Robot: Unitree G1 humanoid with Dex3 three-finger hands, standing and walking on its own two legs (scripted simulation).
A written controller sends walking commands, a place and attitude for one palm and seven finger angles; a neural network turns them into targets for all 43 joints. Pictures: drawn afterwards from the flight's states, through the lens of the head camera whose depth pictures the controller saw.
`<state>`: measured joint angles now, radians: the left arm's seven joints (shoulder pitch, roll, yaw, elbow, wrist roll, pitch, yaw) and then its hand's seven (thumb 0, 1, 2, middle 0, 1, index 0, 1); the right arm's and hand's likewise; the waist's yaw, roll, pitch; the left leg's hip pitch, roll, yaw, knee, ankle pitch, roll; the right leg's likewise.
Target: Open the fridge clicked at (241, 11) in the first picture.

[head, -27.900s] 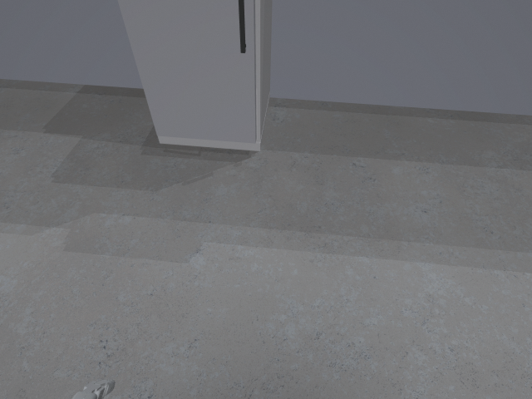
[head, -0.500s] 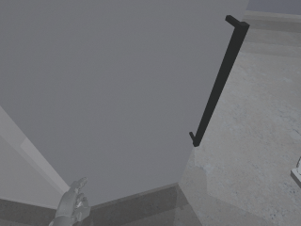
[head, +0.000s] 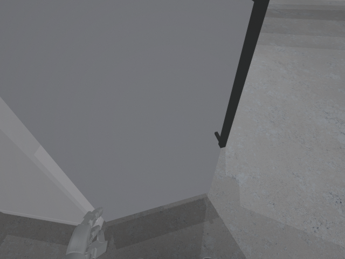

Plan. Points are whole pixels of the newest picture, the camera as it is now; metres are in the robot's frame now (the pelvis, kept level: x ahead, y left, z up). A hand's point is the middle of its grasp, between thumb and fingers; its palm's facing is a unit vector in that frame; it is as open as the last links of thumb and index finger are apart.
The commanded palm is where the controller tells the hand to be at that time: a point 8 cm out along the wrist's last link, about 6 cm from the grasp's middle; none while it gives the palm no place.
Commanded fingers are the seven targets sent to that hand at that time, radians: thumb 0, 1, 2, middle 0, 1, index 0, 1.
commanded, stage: step back with the hand held close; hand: right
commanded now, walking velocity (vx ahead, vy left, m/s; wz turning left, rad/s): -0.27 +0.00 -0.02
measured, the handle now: (232, 89) +0.52 -0.14 +0.11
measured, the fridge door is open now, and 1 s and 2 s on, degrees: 65 65 65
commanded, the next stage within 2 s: stop stepping back and stand still in 0.84 s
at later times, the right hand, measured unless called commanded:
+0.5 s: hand out of the picture +0.15 -0.28 +0.18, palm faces +0.41 +0.80 -0.44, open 7.4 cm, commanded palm +0.07 -0.32 +0.19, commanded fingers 0.00 -0.90 -0.90 0.20 0.30 0.20 0.30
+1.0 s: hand out of the picture +0.08 -0.27 +0.18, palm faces +0.22 +0.88 -0.42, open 7.4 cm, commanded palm +0.01 -0.33 +0.19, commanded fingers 0.00 -0.90 -0.90 0.20 0.30 0.20 0.30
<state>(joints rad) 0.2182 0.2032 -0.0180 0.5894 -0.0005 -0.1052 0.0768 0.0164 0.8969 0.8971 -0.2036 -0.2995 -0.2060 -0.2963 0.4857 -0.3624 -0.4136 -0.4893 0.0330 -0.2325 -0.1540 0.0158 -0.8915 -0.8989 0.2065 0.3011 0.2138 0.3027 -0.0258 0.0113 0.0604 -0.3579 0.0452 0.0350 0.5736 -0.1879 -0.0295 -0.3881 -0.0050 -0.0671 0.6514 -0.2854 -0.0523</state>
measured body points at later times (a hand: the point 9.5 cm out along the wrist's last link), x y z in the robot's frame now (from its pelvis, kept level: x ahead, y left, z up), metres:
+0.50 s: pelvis -0.06 -0.01 +0.00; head -0.03 -0.05 +0.45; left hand +0.13 +0.22 -0.06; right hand +0.12 -0.32 +0.20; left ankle -0.03 +0.14 -0.71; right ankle +0.07 -0.09 -0.72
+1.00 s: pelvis -0.16 -0.04 +0.02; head -0.13 -0.09 +0.46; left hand -0.01 +0.20 -0.03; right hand +0.07 -0.32 +0.21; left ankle -0.16 +0.09 -0.67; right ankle -0.04 -0.11 -0.72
